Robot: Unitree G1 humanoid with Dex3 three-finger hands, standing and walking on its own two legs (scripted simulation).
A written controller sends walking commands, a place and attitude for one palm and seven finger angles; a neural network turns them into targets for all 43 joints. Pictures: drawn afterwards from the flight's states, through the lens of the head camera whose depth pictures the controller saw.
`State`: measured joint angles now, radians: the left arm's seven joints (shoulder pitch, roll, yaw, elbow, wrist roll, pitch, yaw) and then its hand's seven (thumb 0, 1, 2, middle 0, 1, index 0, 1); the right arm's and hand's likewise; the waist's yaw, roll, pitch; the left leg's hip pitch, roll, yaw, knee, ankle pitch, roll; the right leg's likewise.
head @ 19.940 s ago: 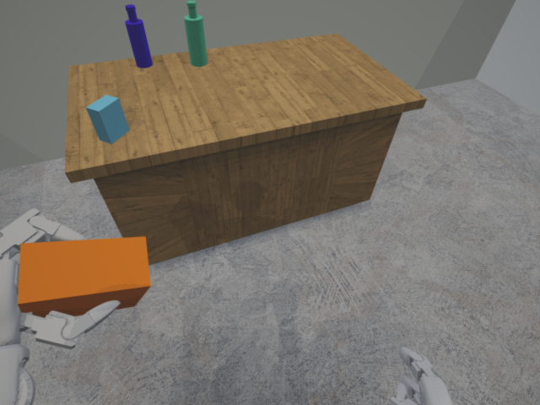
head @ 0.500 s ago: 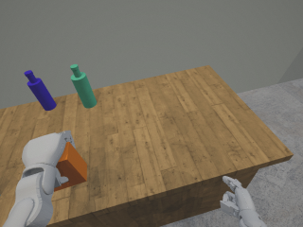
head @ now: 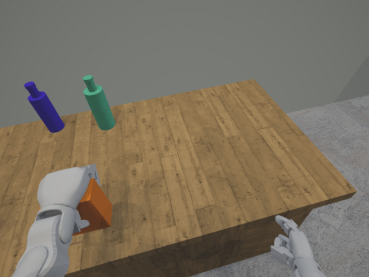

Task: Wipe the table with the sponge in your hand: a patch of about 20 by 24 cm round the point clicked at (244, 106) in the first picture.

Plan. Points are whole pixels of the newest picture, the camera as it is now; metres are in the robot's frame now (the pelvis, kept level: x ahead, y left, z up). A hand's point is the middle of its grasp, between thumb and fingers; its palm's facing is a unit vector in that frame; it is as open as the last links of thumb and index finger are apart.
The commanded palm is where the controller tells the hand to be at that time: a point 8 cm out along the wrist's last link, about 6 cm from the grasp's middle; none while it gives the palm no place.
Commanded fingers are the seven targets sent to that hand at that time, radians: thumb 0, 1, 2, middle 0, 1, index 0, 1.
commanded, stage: move the sponge above the wiping area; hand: left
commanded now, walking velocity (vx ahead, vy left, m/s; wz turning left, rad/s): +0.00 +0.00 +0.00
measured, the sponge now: (83, 212) +0.22 +0.28 +0.02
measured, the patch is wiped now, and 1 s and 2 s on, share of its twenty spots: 0.00 0.00 0.00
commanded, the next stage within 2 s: none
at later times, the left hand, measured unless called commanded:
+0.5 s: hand (80, 204) +0.22 +0.27 +0.05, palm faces -0.02 -0.08 -1.00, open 9.7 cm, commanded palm +0.19 +0.27 +0.11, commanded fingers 0.00 0.10 1.30 -1.20 -1.60 -1.20 -1.60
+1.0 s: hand (74, 208) +0.22 +0.30 +0.03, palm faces -0.06 -0.09 -0.99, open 9.7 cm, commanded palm +0.20 +0.28 +0.09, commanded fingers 0.00 0.10 1.30 -1.20 -1.60 -1.20 -1.60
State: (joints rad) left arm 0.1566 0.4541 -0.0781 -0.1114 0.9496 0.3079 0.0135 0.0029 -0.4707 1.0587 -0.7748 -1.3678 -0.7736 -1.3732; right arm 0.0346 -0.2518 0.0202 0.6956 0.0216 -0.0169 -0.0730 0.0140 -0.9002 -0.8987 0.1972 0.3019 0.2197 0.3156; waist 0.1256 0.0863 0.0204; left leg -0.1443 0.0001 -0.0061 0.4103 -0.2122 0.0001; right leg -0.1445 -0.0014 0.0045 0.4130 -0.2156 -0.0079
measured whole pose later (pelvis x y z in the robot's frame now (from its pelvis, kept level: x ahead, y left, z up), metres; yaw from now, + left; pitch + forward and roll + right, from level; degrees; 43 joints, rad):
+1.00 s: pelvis +0.00 +0.00 +0.00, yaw +0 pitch -2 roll +0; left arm 0.15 0.43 -0.03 0.08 0.96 0.29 0.12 0.00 -0.47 1.06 -0.77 -1.37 -0.77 -1.38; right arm 0.05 -0.25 -0.01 0.72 0.03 -0.02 -0.07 0.01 -0.90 -0.90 0.20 0.30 0.20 0.30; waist 0.11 0.07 -0.01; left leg -0.19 0.01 -0.01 0.44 -0.23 -0.01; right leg -0.18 0.01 0.00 0.43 -0.23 -0.01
